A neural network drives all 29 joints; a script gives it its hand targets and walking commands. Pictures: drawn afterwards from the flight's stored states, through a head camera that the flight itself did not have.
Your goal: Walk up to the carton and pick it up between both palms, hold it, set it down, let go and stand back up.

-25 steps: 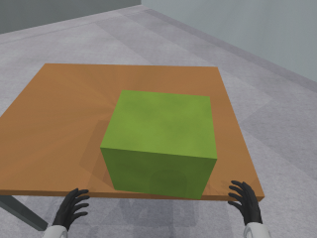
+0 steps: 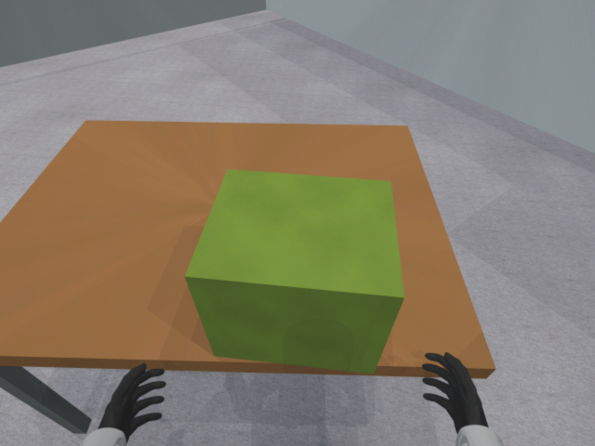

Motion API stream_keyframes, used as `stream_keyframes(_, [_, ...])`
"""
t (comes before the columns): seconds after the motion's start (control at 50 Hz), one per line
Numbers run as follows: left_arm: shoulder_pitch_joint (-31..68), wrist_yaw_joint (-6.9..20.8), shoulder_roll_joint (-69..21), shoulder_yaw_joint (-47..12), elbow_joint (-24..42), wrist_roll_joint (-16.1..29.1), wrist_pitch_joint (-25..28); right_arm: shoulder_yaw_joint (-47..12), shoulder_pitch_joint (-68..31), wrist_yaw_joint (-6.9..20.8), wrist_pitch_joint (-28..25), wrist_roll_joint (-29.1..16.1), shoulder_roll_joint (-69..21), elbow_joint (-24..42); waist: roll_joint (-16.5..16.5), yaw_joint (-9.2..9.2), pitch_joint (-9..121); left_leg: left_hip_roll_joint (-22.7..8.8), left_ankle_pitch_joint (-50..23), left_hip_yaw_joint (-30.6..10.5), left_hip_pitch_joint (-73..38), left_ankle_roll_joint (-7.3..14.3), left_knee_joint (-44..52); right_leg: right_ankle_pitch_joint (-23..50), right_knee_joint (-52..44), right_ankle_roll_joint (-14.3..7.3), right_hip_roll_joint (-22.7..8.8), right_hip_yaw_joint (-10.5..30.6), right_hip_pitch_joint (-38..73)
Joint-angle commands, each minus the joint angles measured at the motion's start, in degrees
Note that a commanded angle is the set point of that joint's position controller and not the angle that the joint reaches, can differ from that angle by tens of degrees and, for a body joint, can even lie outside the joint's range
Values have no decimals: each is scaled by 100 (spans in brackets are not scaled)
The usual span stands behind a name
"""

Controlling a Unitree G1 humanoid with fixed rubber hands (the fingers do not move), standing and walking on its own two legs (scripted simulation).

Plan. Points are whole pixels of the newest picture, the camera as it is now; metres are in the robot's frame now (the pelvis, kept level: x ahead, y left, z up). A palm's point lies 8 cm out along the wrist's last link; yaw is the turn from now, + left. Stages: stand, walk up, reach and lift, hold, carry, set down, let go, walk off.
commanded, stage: set down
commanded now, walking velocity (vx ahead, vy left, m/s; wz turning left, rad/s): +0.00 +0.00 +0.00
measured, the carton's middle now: (300, 271) +0.40 -0.01 -0.02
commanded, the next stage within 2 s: let go in 0.24 s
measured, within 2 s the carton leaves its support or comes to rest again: neither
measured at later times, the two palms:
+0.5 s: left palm (116, 436) +0.18 +0.25 -0.07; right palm (464, 430) +0.16 -0.22 -0.07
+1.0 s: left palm (115, 432) +0.18 +0.25 -0.07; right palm out of the picture +0.12 -0.26 -0.10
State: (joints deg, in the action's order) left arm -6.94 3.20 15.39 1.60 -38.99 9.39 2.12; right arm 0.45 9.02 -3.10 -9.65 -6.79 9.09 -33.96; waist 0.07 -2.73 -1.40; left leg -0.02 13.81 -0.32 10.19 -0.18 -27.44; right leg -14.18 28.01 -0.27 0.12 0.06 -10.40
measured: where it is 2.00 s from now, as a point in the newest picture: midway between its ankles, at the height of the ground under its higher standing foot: outside the picture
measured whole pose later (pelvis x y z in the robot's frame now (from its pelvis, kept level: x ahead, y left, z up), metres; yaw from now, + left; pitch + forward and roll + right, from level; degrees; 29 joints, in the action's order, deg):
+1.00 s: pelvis +0.00 +0.00 +0.00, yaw +0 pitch -3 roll +0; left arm -7.0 0.0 15.4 1.6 -39.0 3.8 -2.1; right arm 0.5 9.0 0.7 -2.4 0.1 15.2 -46.1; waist 0.1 -2.7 -1.4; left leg 0.0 13.8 -0.3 10.0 -0.3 -27.0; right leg -14.4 28.0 -0.4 0.1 0.1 -10.4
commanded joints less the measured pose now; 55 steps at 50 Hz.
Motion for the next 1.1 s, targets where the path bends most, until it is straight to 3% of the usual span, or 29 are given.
stream_keyframes(0.0, [350,-100,701,-32,1626,-460,-34,303,-395,162,-178,443,612,399,413,423,218,-96,-1097,333,-841,-412,775,534,-922,-126,190,20,227])
stream_keyframes(0.68, [329,-398,188,0,1220,-837,-742,346,-705,504,15,767,871,-152,369,453,155,-97,-914,378,-639,-373,857,414,-786,-160,282,-142,183])
stream_keyframes(0.7, [-66,-471,1354,459,629,-1246,-406,462,-31,283,281,1091,1926,-463,40,392,287,-395,-960,-190,23,-40,389,1114,-476,-158,-373,498,64])
stream_keyframes(0.72, [-2,-459,1460,442,536,-1239,-286,432,69,230,403,1107,1909,-478,-60,313,312,-400,-626,-199,80,28,419,1067,-453,-163,-454,562,78])
stream_keyframes(0.82, [201,-368,1306,380,357,-1257,-100,358,-58,250,540,1056,1837,-647,27,289,73,-424,263,-384,423,139,657,94,-546,-130,-413,618,-86])
stream_keyframes(1.08, [50,-356,1388,392,131,-1236,14,364,-91,287,619,949,2111,-1117,-7,256,212,-485,-558,-478,174,177,565,718,-546,-148,-483,663,89])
